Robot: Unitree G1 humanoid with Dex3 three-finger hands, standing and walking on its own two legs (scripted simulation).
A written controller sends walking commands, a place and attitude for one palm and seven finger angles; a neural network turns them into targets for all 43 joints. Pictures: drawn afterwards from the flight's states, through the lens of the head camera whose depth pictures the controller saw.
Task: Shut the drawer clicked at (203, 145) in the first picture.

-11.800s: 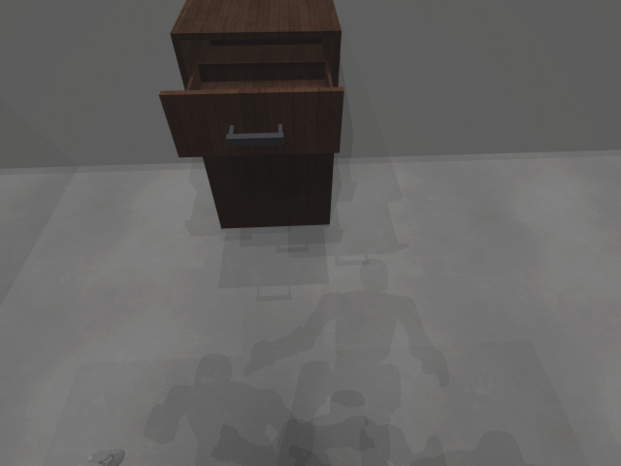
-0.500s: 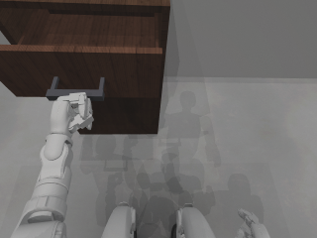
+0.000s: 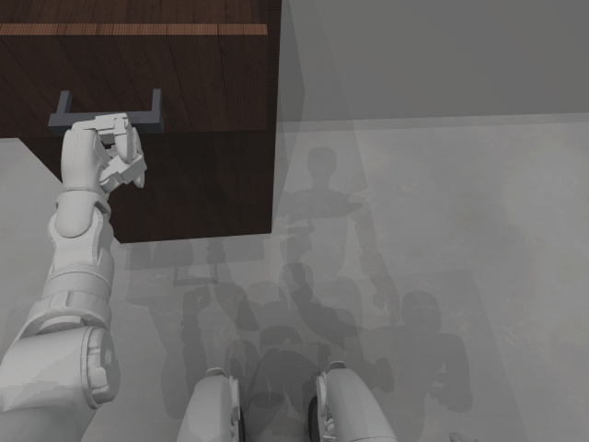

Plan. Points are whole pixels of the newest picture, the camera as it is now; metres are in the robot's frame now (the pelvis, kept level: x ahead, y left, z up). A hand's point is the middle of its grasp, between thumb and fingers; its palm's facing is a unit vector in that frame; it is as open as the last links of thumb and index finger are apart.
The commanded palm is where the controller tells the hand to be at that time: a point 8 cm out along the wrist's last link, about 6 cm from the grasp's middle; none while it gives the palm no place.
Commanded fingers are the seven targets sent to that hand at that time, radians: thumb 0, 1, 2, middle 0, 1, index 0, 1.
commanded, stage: push the drawer shut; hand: left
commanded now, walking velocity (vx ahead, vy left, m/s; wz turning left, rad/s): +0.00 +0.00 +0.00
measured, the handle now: (110, 110) +0.55 +0.23 +0.05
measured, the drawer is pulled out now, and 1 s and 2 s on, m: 0.07 0.00 0.00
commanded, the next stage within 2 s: pull the fist back off the drawer in 1.00 s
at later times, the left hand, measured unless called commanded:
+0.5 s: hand (142, 123) +0.54 +0.18 +0.04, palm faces +0.04 -1.00 -0.04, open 3.1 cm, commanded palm +0.52 +0.22 +0.05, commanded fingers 0.00 0.90 0.90 -1.40 -1.60 -1.40 -1.60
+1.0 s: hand (133, 110) +0.56 +0.20 +0.04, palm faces +0.04 -1.00 -0.05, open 3.0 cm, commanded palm +0.59 +0.22 +0.05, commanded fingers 0.00 0.90 0.90 -1.40 -1.60 -1.40 -1.60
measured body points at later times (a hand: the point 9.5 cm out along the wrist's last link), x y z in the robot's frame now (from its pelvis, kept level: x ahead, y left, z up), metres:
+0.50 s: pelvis +0.00 +0.01 -0.01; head +0.17 +0.03 +0.41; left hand +0.53 +0.24 +0.05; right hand +0.02 -0.26 -0.12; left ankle +0.03 +0.12 -0.63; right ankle +0.03 -0.12 -0.63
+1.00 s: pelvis -0.01 +0.00 -0.02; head +0.17 +0.04 +0.39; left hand +0.55 +0.25 +0.05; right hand -0.03 -0.26 -0.12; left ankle +0.03 +0.11 -0.63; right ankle +0.03 -0.12 -0.63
